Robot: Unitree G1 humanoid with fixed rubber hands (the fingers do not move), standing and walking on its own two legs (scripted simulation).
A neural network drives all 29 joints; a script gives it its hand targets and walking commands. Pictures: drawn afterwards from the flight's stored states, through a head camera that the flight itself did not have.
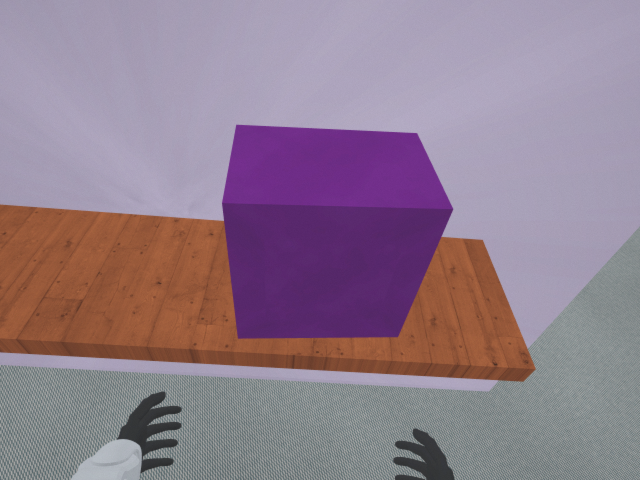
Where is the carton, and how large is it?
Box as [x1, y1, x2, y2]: [222, 125, 452, 338]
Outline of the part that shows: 236,125 222,200 222,207 238,338 397,336 452,210 452,207 417,134 403,132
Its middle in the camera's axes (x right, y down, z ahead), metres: +0.01 +0.00 +0.58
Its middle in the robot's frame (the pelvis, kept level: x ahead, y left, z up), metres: +0.45 +0.00 +0.07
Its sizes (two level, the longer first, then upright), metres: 0.258 0.170 0.274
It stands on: a table, 0.71 m high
